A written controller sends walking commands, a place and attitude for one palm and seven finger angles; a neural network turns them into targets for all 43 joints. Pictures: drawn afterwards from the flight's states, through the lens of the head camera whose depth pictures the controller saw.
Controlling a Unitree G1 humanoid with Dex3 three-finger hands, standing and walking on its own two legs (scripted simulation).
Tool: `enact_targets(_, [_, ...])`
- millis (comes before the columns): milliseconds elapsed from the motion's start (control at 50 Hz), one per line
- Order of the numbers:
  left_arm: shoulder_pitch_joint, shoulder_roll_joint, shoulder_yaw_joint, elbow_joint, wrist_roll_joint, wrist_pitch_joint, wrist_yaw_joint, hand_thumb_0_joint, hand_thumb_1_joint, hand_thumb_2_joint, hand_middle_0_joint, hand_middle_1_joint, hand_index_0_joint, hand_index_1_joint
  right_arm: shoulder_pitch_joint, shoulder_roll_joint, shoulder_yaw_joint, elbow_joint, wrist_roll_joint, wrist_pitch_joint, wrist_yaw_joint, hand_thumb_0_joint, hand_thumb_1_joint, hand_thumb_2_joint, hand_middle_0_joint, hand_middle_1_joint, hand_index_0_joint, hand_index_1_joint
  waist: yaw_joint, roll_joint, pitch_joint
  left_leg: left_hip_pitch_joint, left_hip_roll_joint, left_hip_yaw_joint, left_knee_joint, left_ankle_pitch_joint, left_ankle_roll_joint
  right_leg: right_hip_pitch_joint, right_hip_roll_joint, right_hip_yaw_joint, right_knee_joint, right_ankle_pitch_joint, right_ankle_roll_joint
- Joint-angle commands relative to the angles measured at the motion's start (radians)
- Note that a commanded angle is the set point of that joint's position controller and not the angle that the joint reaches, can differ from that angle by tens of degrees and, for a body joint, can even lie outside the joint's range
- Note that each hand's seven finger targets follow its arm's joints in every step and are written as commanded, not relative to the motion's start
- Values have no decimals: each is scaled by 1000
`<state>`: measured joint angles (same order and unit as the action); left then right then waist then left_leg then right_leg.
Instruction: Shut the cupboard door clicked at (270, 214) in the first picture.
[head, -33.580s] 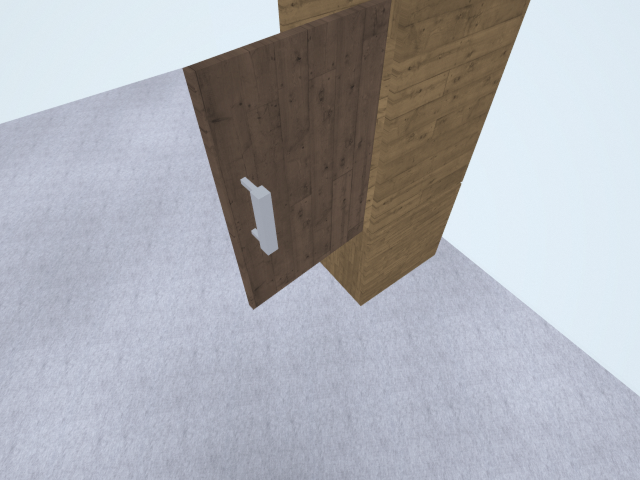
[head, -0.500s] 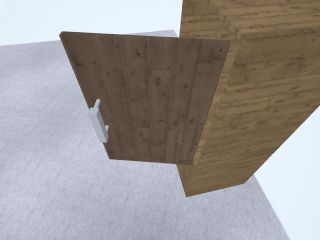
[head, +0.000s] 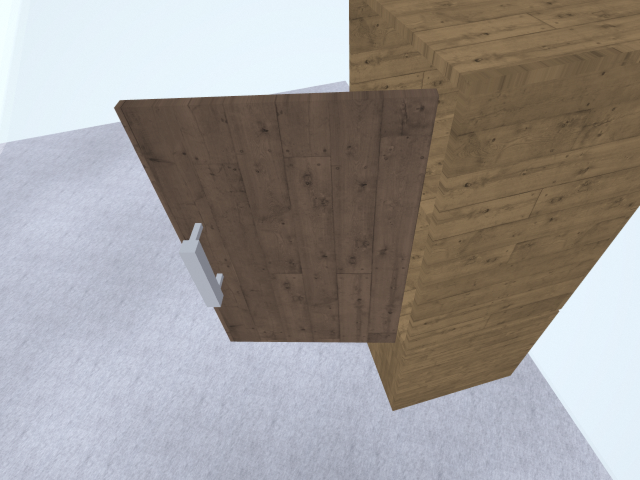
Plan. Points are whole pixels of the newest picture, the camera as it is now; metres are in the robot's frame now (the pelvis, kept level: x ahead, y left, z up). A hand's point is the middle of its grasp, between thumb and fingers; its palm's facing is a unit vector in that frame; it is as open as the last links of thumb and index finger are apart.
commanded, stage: come to a stop and stand still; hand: left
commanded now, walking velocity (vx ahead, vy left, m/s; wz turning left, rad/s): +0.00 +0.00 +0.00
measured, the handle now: (206, 265) +0.43 +0.23 -0.02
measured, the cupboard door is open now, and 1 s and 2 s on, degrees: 73 73 73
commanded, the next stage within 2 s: look again from close up in 0.92 s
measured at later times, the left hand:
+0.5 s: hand out of the picture +0.04 +0.14 -0.16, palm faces +0.00 -0.97 -0.24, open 7.3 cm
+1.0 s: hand out of the picture +0.04 +0.12 -0.16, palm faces +0.03 -0.97 -0.23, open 7.3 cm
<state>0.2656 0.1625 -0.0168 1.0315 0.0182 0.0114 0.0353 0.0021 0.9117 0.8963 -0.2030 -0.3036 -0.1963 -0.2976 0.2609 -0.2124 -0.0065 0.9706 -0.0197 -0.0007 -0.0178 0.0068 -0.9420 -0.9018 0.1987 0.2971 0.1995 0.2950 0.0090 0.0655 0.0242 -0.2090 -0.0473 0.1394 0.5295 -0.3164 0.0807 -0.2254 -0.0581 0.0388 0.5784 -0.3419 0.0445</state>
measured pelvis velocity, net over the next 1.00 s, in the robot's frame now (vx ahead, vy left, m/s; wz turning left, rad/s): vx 0.04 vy -0.06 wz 0.02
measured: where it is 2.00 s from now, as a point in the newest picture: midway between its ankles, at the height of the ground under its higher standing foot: outside the picture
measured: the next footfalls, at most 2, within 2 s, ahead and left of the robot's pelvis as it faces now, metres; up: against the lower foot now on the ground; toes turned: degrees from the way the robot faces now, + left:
none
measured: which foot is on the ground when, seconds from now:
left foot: down 0.00-1.00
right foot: down 0.00-1.00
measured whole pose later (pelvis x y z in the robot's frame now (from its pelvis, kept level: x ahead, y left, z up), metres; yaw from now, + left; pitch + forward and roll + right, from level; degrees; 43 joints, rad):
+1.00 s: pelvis +0.04 -0.06 +0.01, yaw +1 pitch +0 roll +1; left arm 0.25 0.15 -0.01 1.12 0.01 -0.01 0.04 0.01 0.92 0.90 -0.20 -0.30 -0.20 -0.30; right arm 0.23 -0.17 0.01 1.13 -0.01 -0.01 -0.04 0.01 -0.92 -0.90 0.20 0.30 0.20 0.29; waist 0.01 0.01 0.05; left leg -0.10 0.02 0.09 0.38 -0.29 -0.02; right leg -0.10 0.02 -0.02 0.43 -0.33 -0.04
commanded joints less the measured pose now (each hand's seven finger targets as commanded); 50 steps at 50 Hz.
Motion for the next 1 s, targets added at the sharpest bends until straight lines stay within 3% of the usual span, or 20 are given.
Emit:
enact_targets(0, [16, 121, 20, -37, 0, -18, 4, 0, 900, 900, -200, -300, -200, -300, 40, -73, -13, -36, 2, -23, -1, 0, -900, -900, 200, 300, 200, 300, -14, -137, 69, -12, 146, -181, -194, 93, -24, -54, -28, 42, -124, 119, -83])
enact_targets(60, [26, 125, 19, -32, -3, -23, 5, 0, 900, 900, -200, -300, -200, -300, 46, -76, -8, -16, 4, -29, -1, 0, -900, -900, 200, 300, 200, 300, -13, -132, 18, 39, 141, -162, -175, 155, -29, -32, -42, 57, -137, 167, -80])
enact_targets(100, [22, 128, 20, -27, -4, -24, 5, 0, 900, 900, -200, -300, -200, -300, 46, -68, -4, 2, 4, -30, -2, 0, -900, -900, 200, 300, 200, 300, -13, -89, 20, 42, 140, -157, -182, 175, -31, -21, -41, 55, -142, 182, -82])
enact_targets(260, [27, 123, 19, 8, -8, -30, 7, 0, 900, 900, -200, -300, -200, -300, 62, -55, 2, 61, 6, -33, -11, 0, -900, -900, 200, 300, 200, 300, -9, -62, -6, 91, 152, -142, -161, 306, -39, 21, -48, 43, -143, 302, -84])
enact_targets(700, [46, 109, 23, 53, -8, -41, 14, 0, 900, 900, -200, -300, -200, -300, 63, -28, 1, 132, 9, -27, -24, 0, -900, -900, 200, 300, 200, 300, -10, -88, -6, 136, 159, -122, -154, 386, -58, 87, -55, 33, -168, 512, -93])
enact_targets(980, [51, 106, 26, 62, -10, -41, 14, 0, 900, 900, -200, -300, -200, -300, 51, -33, 1, 139, 8, -22, -28, 0, -900, -900, 200, 300, 200, 300, -7, -87, 14, 138, 161, -123, -168, 349, -67, 93, -57, 38, -194, 513, -95])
